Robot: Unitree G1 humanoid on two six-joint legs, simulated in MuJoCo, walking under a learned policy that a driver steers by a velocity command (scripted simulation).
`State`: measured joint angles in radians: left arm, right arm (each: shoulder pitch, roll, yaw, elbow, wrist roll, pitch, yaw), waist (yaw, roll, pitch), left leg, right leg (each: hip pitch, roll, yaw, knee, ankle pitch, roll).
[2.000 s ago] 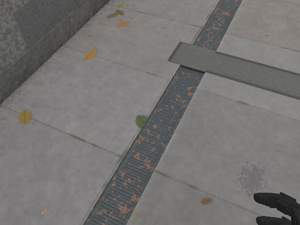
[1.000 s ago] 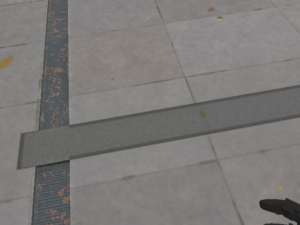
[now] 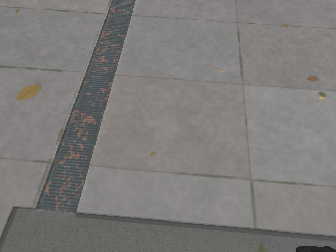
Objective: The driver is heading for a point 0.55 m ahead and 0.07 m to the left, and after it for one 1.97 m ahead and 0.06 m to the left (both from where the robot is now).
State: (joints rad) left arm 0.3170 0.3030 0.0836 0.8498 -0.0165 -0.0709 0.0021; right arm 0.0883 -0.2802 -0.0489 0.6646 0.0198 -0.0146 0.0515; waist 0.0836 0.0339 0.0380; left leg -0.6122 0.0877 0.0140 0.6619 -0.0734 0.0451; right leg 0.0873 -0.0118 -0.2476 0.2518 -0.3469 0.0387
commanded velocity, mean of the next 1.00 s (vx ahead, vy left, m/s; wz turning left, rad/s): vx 0.14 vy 0.00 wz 0.36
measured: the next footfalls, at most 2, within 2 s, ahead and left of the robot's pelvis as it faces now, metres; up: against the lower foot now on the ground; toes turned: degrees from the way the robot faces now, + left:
left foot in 0.06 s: +0.20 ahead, +0.11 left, +0.00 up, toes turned +5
right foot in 0.54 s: +0.37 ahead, -0.05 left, +0.00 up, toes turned +23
